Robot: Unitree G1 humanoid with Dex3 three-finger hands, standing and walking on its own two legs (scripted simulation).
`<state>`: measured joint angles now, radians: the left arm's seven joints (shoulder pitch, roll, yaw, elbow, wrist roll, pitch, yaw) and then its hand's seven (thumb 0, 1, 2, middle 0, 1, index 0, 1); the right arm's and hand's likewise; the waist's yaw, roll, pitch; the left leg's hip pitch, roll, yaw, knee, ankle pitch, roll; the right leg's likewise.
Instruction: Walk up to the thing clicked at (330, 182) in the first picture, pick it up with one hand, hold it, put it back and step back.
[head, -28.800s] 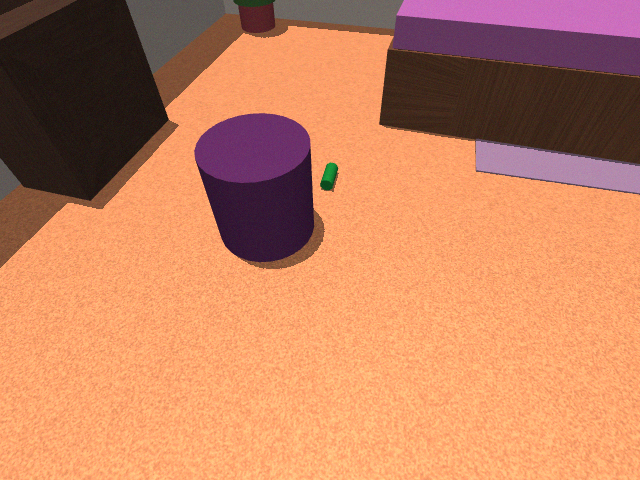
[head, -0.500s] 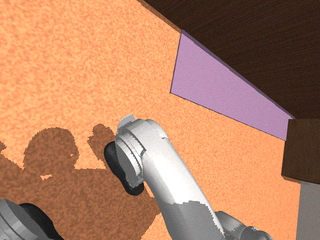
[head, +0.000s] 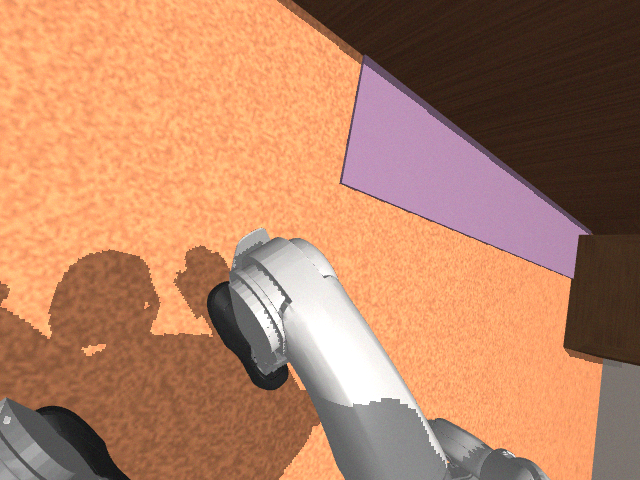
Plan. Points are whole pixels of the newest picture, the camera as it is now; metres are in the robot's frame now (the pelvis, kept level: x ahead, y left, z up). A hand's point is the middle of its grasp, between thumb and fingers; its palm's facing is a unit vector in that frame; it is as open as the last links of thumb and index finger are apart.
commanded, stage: close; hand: left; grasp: from above
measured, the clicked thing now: out of the picture +0.49 +0.35 -0.31
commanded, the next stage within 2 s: none
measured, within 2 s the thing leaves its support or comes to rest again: neither
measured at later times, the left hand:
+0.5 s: hand out of the picture +0.48 +0.32 -0.28, palm faces -0.13 -0.39 -0.91, open 12.5 cm
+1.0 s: hand out of the picture +0.47 +0.33 -0.28, palm faces -0.13 -0.39 -0.91, open 11.6 cm
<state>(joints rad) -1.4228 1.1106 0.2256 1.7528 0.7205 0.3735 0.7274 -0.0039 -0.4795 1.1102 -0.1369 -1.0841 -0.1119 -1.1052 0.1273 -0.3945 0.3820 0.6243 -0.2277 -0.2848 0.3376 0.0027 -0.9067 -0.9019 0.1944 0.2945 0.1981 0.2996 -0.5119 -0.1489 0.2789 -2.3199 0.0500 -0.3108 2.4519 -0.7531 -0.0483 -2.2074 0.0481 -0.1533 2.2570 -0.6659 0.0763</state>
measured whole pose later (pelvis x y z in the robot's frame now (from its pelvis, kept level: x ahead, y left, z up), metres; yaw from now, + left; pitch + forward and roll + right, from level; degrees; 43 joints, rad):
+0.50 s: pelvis +0.00 +0.00 +0.00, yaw +0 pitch +33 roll -16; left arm -1.42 1.10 0.23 1.77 0.70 0.37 0.76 0.00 -0.37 1.11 -0.19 -1.11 -0.18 -1.12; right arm 0.13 -0.40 0.38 0.63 -0.24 -0.29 0.35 0.00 -0.90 -0.90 0.19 0.29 0.20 0.30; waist -0.52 -0.15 0.28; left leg -2.31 0.05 -0.31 2.45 -0.75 -0.05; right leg -2.20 0.05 -0.16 2.25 -0.66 0.07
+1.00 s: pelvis +0.00 +0.00 +0.00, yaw +0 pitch +32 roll -16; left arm -1.41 1.09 0.22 1.79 0.68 0.37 0.79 0.00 -0.25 1.10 -0.28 -1.07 -0.27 -1.09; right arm 0.14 -0.40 0.38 0.64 -0.24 -0.30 0.37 0.00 -0.90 -0.90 0.19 0.29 0.20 0.30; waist -0.52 -0.15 0.28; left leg -2.30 0.05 -0.32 2.45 -0.75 -0.05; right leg -2.18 0.05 -0.16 2.25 -0.66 0.08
